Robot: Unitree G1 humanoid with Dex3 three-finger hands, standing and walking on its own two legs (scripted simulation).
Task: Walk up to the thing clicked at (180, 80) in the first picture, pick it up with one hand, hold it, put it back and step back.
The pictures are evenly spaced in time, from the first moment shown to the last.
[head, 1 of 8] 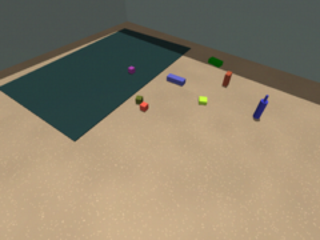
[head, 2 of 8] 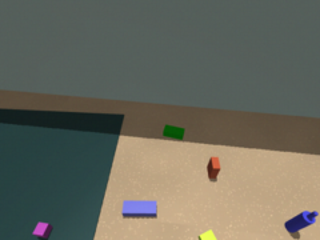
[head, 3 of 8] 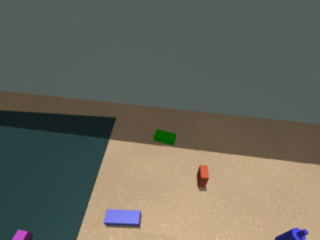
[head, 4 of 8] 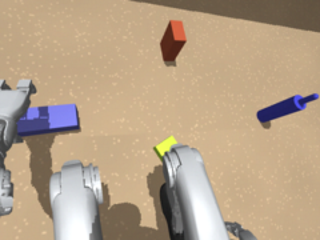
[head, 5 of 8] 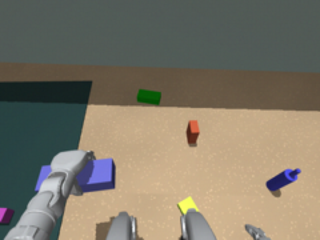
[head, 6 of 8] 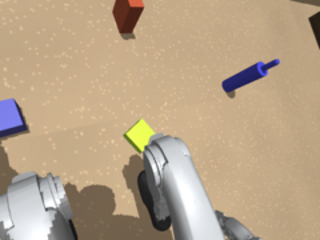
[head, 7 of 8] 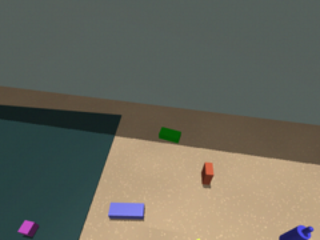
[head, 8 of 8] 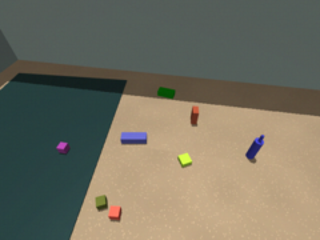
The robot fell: no
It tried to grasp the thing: yes
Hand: left
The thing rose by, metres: 0.67
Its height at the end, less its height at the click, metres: +0.00
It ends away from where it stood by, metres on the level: 0.02
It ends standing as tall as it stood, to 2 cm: yes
